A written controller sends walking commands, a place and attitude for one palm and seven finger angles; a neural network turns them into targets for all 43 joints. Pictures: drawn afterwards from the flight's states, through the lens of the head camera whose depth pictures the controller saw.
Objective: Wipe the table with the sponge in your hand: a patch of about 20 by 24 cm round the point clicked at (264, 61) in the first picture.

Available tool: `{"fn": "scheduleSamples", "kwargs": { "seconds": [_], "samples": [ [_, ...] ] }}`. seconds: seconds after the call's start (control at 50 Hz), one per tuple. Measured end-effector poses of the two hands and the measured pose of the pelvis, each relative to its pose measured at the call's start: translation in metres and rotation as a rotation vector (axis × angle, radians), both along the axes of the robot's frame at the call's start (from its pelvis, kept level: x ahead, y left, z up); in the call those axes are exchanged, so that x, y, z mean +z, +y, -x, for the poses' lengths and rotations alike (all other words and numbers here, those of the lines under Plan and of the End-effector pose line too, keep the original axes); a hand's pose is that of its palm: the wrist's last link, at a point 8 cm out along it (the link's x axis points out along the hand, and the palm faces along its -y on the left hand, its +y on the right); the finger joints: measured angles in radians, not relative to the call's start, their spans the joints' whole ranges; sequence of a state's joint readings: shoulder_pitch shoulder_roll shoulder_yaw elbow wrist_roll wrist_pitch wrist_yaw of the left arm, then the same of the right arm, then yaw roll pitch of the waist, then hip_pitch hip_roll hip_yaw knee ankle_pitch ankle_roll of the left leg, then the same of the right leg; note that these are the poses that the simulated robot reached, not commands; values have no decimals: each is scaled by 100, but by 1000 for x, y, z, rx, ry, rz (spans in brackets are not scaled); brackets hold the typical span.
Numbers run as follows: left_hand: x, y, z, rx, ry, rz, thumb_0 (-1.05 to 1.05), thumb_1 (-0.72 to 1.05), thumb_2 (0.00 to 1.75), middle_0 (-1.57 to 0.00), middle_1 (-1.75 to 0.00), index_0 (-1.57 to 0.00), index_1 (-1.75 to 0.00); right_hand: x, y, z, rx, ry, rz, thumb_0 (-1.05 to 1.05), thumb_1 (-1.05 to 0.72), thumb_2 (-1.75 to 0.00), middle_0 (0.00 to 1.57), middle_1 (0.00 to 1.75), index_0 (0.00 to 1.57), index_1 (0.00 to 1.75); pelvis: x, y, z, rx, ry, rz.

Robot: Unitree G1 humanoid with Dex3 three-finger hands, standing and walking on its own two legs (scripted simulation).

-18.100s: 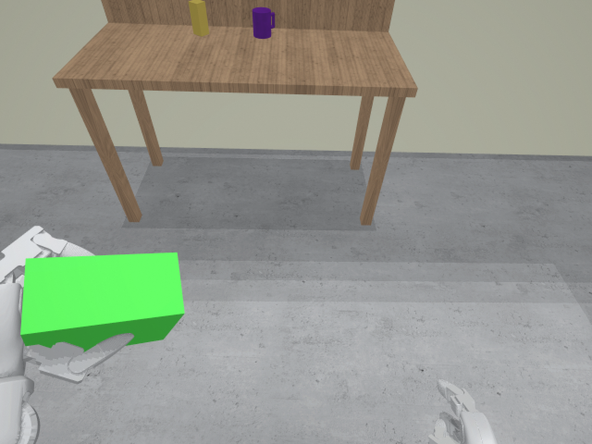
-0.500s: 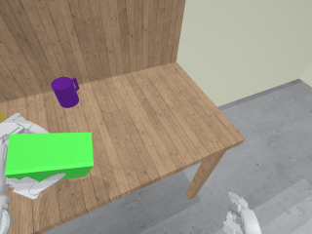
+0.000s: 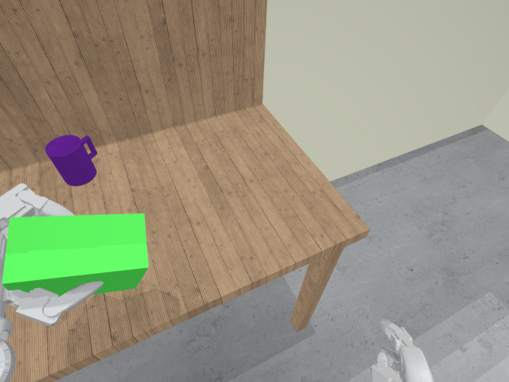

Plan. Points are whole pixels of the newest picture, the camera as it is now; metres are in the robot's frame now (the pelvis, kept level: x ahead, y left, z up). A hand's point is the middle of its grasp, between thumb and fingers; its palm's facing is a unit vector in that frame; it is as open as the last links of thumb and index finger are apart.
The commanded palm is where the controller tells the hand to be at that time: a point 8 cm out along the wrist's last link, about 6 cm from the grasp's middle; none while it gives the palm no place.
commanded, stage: come to a stop and stand still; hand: left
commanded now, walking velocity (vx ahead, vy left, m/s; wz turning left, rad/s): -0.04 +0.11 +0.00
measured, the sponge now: (103, 257) +0.24 +0.20 +0.14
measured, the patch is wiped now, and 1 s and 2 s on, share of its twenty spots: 0.00 0.00 0.00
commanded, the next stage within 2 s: none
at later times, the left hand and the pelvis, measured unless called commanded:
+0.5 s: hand (118, 310) +0.17 +0.15 +0.16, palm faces +0.28 -0.79 -0.55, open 10.2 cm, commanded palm +0.11 +0.20 +0.18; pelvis -0.06 -0.07 -0.01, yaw -2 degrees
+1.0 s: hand out of the picture +0.02 +0.09 +0.17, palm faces +0.45 -0.72 -0.53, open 10.2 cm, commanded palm -0.04 +0.12 +0.18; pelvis -0.17 -0.17 -0.01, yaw +7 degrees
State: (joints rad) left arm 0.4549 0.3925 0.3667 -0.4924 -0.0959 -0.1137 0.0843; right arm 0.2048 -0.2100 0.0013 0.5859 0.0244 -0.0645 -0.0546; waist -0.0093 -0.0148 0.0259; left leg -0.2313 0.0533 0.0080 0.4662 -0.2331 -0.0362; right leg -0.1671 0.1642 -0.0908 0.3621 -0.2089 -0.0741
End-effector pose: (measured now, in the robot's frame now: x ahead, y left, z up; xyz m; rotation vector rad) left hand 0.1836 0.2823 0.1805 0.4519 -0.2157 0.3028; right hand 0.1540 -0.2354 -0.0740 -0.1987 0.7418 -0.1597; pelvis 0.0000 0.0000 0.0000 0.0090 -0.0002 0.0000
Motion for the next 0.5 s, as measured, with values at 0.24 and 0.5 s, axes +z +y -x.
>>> {"fn": "scheduleSamples", "kwargs": {
  "seconds": [0.24,0.5],
  "samples": [
    [-1,-40,13,-19,48,-36,0,-51,103,-74,-134,-73,-135,2,-27,-4,-3,-38,-44,1,-90,-90,20,30,20,30,2,-31,13,-7,-28,-15],
    [3,-91,52,-24,61,-159,0,-51,103,-74,-134,-73,-135,-21,-74,42,-34,-78,-103,1,-90,-90,20,30,20,30,-14,-70,60,-37,-78,-73]
  ]
}}
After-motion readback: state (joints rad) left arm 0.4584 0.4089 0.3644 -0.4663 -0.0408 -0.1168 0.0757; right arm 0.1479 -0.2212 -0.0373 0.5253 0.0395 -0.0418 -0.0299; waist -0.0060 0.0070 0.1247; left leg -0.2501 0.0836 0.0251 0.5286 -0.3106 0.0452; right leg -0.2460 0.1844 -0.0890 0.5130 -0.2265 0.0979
